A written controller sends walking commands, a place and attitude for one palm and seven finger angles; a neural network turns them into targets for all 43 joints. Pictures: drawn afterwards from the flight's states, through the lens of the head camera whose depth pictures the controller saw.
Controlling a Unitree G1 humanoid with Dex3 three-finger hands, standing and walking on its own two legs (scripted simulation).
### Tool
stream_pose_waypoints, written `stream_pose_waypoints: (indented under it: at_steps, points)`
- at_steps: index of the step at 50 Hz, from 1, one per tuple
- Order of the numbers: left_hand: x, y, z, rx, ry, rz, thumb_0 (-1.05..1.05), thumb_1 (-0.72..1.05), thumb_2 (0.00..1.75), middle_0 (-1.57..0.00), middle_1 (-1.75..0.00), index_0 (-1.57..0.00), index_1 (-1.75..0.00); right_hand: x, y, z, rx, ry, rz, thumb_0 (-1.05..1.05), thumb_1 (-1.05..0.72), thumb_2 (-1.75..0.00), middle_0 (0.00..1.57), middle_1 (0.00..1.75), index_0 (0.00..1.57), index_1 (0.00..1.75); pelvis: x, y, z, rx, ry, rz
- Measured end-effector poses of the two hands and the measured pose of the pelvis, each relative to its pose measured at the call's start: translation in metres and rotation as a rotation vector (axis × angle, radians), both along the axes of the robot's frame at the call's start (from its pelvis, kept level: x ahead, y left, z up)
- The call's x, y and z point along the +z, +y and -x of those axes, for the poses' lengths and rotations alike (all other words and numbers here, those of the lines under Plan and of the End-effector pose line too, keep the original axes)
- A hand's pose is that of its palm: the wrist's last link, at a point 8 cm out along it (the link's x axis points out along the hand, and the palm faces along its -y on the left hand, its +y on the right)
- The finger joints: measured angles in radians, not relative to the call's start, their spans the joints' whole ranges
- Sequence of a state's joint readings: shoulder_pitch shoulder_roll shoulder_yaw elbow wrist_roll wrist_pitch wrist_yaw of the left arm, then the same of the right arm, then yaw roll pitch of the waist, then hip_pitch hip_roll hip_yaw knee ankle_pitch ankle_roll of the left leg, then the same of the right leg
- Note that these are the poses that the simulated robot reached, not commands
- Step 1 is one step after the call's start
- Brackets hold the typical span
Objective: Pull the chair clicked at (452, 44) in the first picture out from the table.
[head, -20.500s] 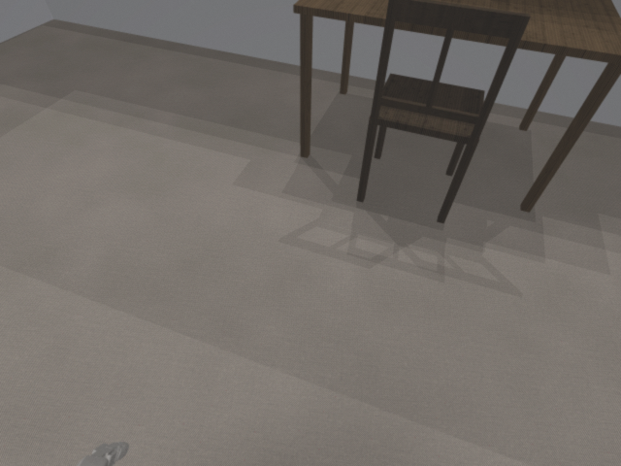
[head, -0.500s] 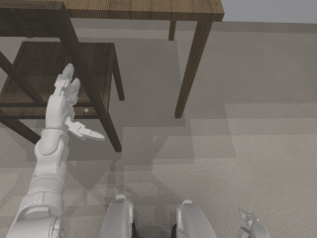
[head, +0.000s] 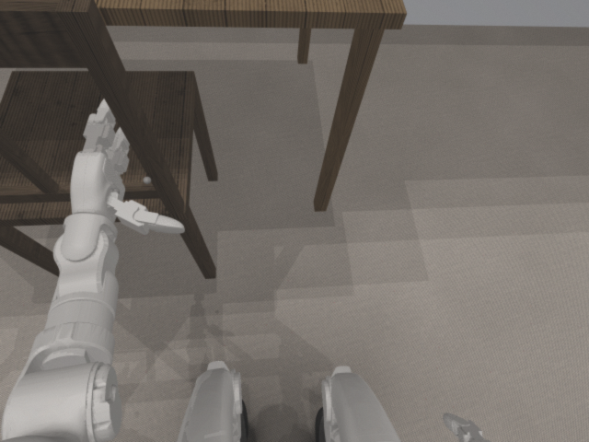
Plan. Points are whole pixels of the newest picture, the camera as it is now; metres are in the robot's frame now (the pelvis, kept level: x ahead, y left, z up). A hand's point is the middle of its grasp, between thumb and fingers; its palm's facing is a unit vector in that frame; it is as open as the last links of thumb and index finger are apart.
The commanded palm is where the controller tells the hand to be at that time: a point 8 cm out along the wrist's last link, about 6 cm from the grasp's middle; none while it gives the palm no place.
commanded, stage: push the fingers through the gap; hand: left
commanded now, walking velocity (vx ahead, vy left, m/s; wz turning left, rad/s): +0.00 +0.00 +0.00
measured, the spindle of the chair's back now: out of the picture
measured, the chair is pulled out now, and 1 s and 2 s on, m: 0.00 0.00 0.00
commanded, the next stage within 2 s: hook a spindle and tug to test in 0.74 s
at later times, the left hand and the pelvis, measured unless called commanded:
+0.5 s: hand (145, 154) +0.49 +0.19 +0.03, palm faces +0.01 -1.00 -0.04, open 17.0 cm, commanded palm +0.46 +0.22 +0.03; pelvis +0.00 +0.00 -0.01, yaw -1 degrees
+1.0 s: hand (155, 156) +0.49 +0.18 +0.02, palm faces +0.01 -1.00 -0.03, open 16.7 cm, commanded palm +0.47 +0.22 +0.03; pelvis +0.00 +0.00 +0.00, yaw -1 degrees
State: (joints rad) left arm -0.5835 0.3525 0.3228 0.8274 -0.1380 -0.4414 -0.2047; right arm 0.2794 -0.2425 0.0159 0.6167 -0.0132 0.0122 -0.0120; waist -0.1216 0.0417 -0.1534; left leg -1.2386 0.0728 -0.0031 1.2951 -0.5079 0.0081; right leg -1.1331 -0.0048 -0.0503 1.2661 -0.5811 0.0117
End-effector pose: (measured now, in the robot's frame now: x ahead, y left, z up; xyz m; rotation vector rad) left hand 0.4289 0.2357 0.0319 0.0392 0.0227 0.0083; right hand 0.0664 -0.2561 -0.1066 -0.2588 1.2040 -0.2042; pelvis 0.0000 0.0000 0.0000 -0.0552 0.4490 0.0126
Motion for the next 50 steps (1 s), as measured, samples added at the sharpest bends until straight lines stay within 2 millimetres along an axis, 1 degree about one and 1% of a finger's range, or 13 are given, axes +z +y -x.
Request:
stream_pose_waypoints:
  at_steps: [4,10,17,21,27,31,34,40,44,47,50]
  points:
    - [0.0,0.003,-0.006,0.01,-0.011,0.004,-0.01,-0.5,0.3,-0.06,-0.08,-0.05,-0.08,-0.001,0.001,0.003,0.004,0.02,0.003,0.01,-0.91,-0.9,0.2,0.3,0.2,0.3,-0.001,0.0,0.0,0.002,0.004,0.003]
    - [-0.001,0.006,-0.021,0.006,-0.013,0.005,-0.01,-0.5,0.3,-0.06,-0.08,-0.06,-0.08,-0.004,0.0,0.009,-0.001,0.048,0.014,0.0,-0.91,-0.9,0.2,0.3,0.2,0.3,-0.005,0.001,0.0,0.003,0.017,0.009]
    - [-0.001,0.003,-0.036,-0.005,-0.014,0.016,-0.01,-0.5,0.3,-0.06,-0.08,-0.06,-0.08,-0.005,0.001,0.02,-0.018,0.088,0.018,0.0,-0.91,-0.9,0.2,0.3,0.2,0.3,-0.006,0.003,0.0,-0.001,0.032,0.013]
    - [-0.004,0.006,-0.043,0.006,-0.003,0.021,-0.01,-0.5,0.3,-0.06,-0.08,-0.06,-0.08,-0.005,0.002,0.026,-0.03,0.108,0.018,0.0,-0.91,-0.9,0.2,0.3,0.2,0.3,-0.007,0.004,0.0,-0.005,0.037,0.014]
    - [0.0,0.005,-0.039,-0.006,-0.019,-0.001,-0.01,-0.5,0.3,-0.06,-0.08,-0.06,-0.08,-0.003,0.006,0.032,-0.045,0.133,0.002,0.0,-0.91,-0.9,0.2,0.3,0.2,0.3,-0.004,0.005,-0.002,-0.008,0.037,0.014]
    - [-0.003,0.002,-0.036,-0.006,0.015,0.011,-0.01,-0.5,0.3,-0.06,-0.08,-0.06,-0.08,-0.001,0.008,0.031,-0.039,0.14,-0.007,0.0,-0.91,-0.9,0.2,0.3,0.2,0.3,-0.001,0.006,-0.003,-0.004,0.032,0.015]
    - [-0.007,0.002,-0.038,0.007,0.029,0.019,-0.01,-0.5,0.3,-0.06,-0.08,-0.06,-0.08,-0.001,0.007,0.03,-0.034,0.132,0.001,0.0,-0.91,-0.9,0.2,0.3,0.2,0.3,-0.002,0.005,-0.002,-0.002,0.032,0.016]
    - [0.002,-0.003,-0.044,0.003,-0.033,0.002,-0.01,-0.5,0.3,-0.06,-0.08,-0.06,-0.08,-0.002,0.005,0.027,-0.033,0.124,0.009,0.0,-0.91,-0.9,0.2,0.3,0.2,0.3,-0.003,0.005,-0.002,-0.003,0.034,0.016]
    - [0.0,-0.003,-0.046,-0.001,-0.003,-0.001,-0.01,-0.5,0.3,-0.06,-0.08,-0.06,-0.08,-0.003,0.004,0.027,-0.034,0.125,0.004,0.0,-0.91,-0.9,0.2,0.3,0.2,0.3,-0.004,0.004,-0.002,-0.003,0.035,0.015]
    - [-0.004,-0.003,-0.045,0.002,0.019,0.002,-0.01,-0.5,0.3,-0.07,-0.11,-0.07,-0.11,-0.003,0.003,0.027,-0.036,0.128,-0.001,0.0,-0.91,-0.9,0.2,0.3,0.2,0.3,-0.004,0.003,-0.002,-0.004,0.035,0.013]
    - [-0.005,-0.004,-0.042,0.007,0.015,0.005,-0.01,-0.5,0.3,-0.1,-0.18,-0.09,-0.18,-0.004,0.003,0.027,-0.035,0.131,-0.004,0.0,-0.91,-0.9,0.2,0.3,0.2,0.3,-0.003,0.003,-0.002,-0.005,0.036,0.011]
